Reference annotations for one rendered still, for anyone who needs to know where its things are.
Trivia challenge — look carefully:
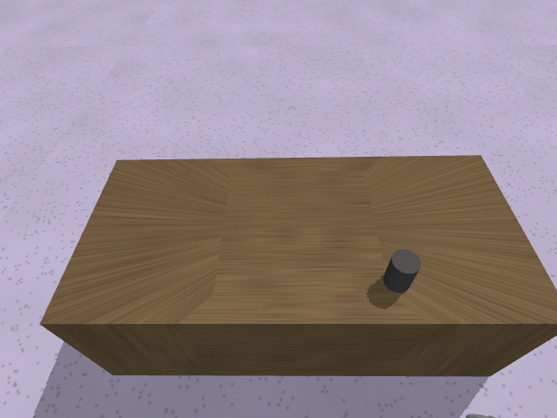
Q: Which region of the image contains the can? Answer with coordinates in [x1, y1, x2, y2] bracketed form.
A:
[383, 249, 421, 293]

